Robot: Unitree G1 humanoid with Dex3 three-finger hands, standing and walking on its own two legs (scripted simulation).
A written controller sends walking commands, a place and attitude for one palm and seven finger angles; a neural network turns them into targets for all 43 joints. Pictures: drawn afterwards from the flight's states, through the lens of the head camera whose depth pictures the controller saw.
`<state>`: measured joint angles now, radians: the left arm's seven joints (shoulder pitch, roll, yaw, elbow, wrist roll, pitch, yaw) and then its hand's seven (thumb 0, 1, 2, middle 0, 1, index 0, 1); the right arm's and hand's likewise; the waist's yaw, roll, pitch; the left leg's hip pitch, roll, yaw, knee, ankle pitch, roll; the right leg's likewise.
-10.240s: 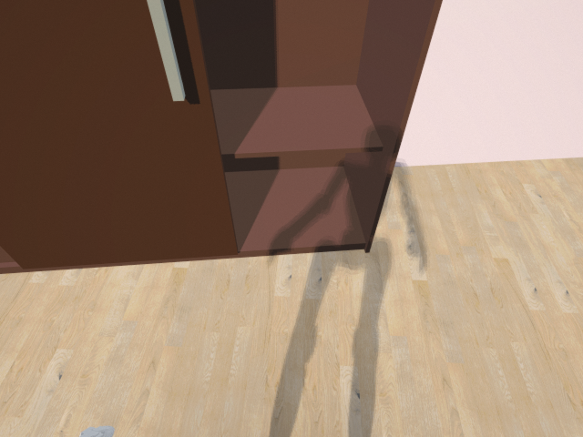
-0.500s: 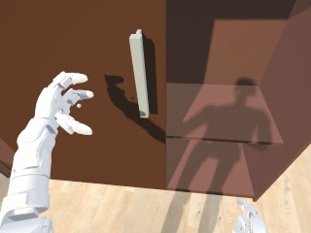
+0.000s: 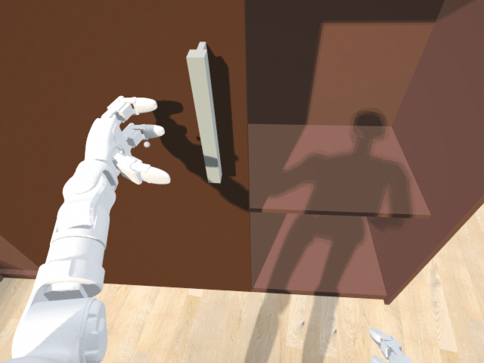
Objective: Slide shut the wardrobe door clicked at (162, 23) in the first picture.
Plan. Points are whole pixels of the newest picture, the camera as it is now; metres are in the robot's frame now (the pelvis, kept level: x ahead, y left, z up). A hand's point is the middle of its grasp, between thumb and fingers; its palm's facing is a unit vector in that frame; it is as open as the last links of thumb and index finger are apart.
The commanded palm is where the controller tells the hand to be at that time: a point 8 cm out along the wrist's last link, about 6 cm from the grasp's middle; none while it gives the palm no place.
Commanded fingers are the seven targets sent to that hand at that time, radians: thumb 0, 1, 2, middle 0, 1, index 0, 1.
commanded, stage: move the hooked fingers beside the handle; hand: left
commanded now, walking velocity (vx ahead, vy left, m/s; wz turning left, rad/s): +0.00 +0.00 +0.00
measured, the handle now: (209, 120) +0.50 +0.08 +0.15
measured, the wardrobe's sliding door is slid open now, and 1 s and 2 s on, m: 0.55 0.55 0.55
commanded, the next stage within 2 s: none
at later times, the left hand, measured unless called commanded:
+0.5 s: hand (170, 129) +0.46 +0.14 +0.17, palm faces -0.02 -1.00 -0.01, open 13.8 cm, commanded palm +0.44 +0.20 +0.16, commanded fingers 0.00 -0.50 0.30 -0.30 -1.20 -0.30 -1.20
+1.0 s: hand (170, 128) +0.46 +0.14 +0.17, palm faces -0.02 -1.00 -0.02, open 13.7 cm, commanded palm +0.45 +0.19 +0.15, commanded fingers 0.00 -0.50 0.30 -0.30 -1.20 -0.30 -1.20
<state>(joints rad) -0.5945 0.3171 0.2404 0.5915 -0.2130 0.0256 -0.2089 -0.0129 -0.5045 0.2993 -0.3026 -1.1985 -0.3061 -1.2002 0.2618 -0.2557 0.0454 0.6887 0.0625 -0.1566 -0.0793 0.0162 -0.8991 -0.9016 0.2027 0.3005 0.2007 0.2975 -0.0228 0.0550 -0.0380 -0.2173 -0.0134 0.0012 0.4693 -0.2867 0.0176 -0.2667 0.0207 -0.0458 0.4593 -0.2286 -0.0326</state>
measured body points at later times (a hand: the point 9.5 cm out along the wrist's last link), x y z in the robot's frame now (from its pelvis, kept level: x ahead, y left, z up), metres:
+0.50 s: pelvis +0.00 +0.00 +0.00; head +0.02 -0.01 +0.45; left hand +0.45 +0.19 +0.17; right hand +0.06 -0.26 -0.13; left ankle -0.03 +0.11 -0.74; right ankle +0.01 -0.10 -0.74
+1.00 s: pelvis -0.01 +0.01 -0.01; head +0.03 +0.00 +0.44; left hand +0.46 +0.20 +0.17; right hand +0.05 -0.25 -0.13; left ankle -0.03 +0.11 -0.74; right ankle +0.01 -0.10 -0.74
